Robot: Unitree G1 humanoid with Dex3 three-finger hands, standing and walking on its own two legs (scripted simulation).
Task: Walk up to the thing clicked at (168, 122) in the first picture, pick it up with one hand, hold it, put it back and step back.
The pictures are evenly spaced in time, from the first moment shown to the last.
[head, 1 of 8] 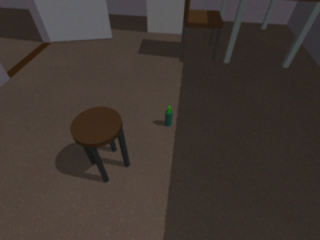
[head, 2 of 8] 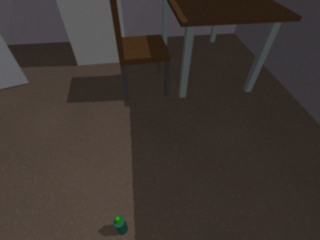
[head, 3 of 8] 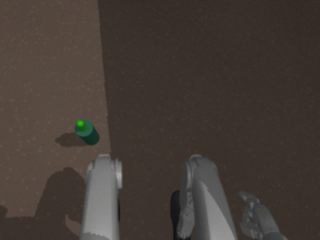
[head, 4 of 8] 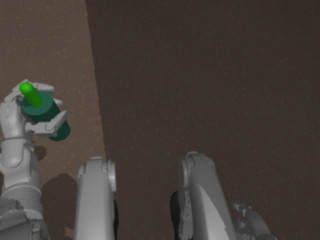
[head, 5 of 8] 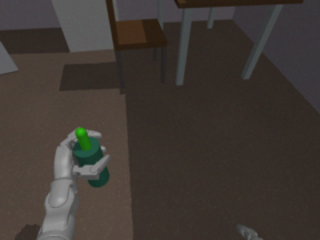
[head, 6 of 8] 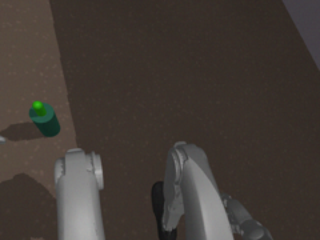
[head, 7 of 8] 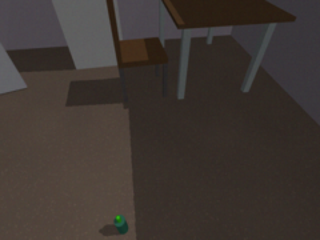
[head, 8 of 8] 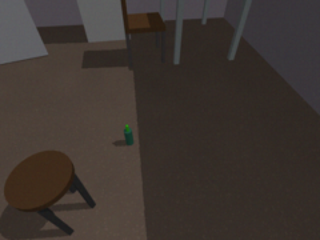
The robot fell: no
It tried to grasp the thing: yes
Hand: left
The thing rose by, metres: 0.68
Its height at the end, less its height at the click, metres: +0.00
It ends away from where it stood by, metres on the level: 0.01
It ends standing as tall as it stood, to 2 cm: yes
